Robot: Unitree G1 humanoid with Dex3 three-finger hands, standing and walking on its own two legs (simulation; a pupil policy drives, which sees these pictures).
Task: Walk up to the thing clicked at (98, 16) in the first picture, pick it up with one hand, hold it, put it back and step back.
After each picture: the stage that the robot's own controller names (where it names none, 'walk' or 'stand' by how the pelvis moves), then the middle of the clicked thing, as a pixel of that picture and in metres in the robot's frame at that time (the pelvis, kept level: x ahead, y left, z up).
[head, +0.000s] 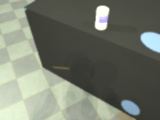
stand; (101, 18) +0.80 -0.09 -0.03
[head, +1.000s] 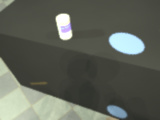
walk; (64, 27) +0.69 +0.15 -0.01
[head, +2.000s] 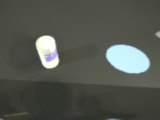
rise first; (48, 52) +0.45 +0.16 +0.01
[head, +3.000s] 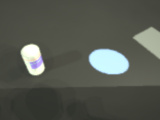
stand; (33, 60) +0.45 +0.22 -0.02
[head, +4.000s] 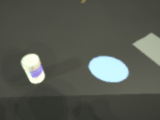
stand; (33, 69) +0.43 +0.22 -0.03
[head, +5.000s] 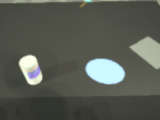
stand; (31, 70) +0.44 +0.23 -0.04
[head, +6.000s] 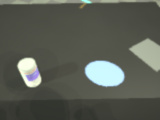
stand; (30, 72) +0.42 +0.24 -0.04
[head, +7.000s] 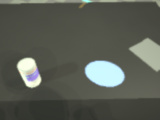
rise first; (30, 73) +0.42 +0.24 -0.04
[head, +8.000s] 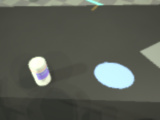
rise first; (40, 71) +0.43 +0.23 -0.03
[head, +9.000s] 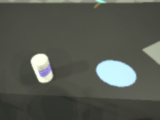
go down; (42, 68) +0.43 +0.22 -0.03
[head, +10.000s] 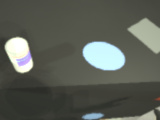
go down; (20, 56) +0.44 +0.20 +0.01
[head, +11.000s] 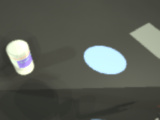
approach; (21, 58) +0.44 +0.21 +0.01
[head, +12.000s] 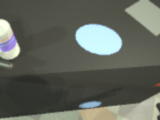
close in; (3, 40) +0.46 +0.22 +0.05
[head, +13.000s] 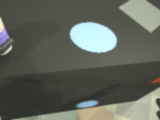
lift; out of the picture +0.48 +0.23 +0.06
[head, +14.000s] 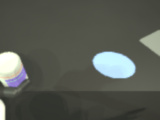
lift; (12, 74) +0.31 +0.22 +0.13
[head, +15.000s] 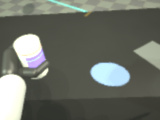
lift; (32, 57) +0.34 +0.16 +0.19
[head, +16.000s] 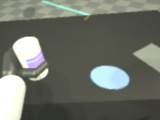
hold; (32, 59) +0.34 +0.16 +0.19
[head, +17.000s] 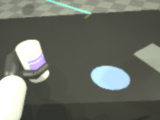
crouch; (33, 61) +0.35 +0.17 +0.16
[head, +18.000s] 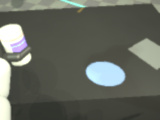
crouch; (15, 45) +0.41 +0.22 +0.16
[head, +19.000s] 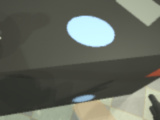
lower; out of the picture +0.50 +0.25 +0.06
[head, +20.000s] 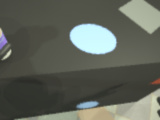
lower; out of the picture +0.46 +0.24 +0.05
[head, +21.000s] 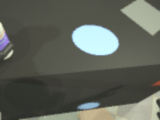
lower; out of the picture +0.46 +0.24 +0.05
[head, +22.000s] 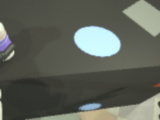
lower; out of the picture +0.46 +0.24 +0.05
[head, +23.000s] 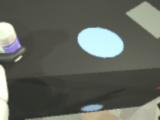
open; (7, 43) +0.45 +0.22 +0.05
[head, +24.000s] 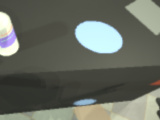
rise; (2, 35) +0.45 +0.21 +0.06
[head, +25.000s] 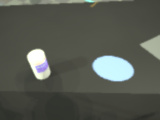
sink last; (39, 64) +0.45 +0.23 +0.01
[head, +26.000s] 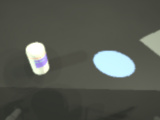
stand; (38, 59) +0.45 +0.21 +0.02
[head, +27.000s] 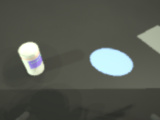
stand; (32, 59) +0.44 +0.21 +0.03
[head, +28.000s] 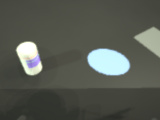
stand; (30, 59) +0.44 +0.21 +0.03
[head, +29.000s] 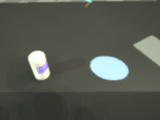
stand; (39, 65) +0.46 +0.21 -0.03
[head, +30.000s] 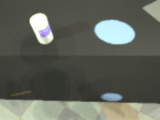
walk; (42, 29) +0.56 +0.21 -0.01
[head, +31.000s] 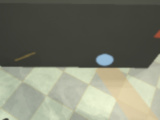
walk; out of the picture +0.89 +0.16 +0.00
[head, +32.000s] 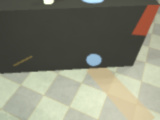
stand; out of the picture +1.06 +0.24 -0.02
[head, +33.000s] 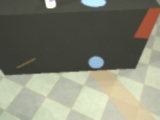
stand; out of the picture +1.05 +0.25 -0.04
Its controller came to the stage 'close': yes
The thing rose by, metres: 0.24
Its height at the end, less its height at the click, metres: +0.00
